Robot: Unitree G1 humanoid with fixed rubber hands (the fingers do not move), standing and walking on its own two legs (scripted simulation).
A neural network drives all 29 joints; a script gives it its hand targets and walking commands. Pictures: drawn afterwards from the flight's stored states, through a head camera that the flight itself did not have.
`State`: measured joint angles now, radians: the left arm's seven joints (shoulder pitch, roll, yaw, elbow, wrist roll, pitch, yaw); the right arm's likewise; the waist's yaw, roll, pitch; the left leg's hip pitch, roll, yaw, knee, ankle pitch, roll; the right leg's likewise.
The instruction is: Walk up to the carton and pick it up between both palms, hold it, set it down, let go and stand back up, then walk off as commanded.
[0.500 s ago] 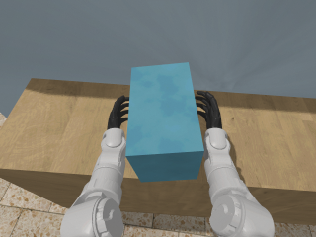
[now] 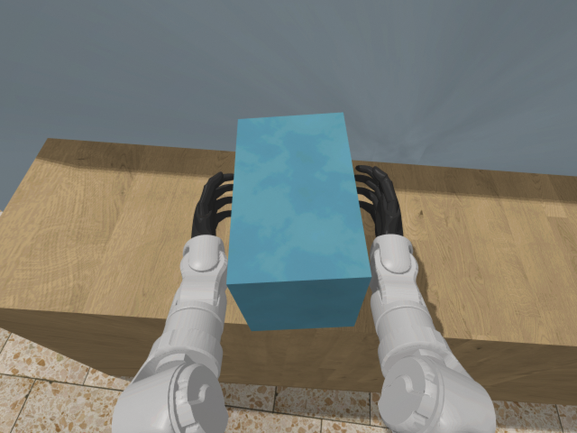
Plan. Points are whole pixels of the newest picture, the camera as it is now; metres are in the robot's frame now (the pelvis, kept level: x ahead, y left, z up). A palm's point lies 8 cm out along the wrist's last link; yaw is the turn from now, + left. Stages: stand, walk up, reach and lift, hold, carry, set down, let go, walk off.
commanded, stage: set down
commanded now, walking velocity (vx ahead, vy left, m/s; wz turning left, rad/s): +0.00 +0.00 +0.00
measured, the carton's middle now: (296, 223) +0.43 -0.01 +0.00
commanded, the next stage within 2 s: none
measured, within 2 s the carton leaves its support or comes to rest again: neither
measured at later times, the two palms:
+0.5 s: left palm (212, 228) +0.40 +0.12 +0.02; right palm (388, 233) +0.40 -0.14 +0.02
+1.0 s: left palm (205, 220) +0.42 +0.13 +0.01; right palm (385, 225) +0.42 -0.14 +0.01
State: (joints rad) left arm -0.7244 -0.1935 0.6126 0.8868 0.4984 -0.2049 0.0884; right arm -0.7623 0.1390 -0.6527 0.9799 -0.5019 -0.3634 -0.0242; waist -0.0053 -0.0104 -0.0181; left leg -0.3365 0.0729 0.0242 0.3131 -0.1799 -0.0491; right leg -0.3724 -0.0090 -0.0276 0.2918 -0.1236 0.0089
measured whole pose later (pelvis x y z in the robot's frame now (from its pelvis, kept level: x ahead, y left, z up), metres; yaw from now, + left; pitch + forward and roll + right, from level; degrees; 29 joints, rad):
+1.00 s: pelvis -0.01 +0.01 -0.02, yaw -3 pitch +21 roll -1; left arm -0.87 0.01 0.28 1.27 0.13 -0.33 0.21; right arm -0.89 -0.07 -0.21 1.31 -0.03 -0.34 -0.09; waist 0.03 0.02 -0.19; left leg -0.62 0.10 0.05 0.51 -0.25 -0.05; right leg -0.65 0.01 0.00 0.43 -0.15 0.01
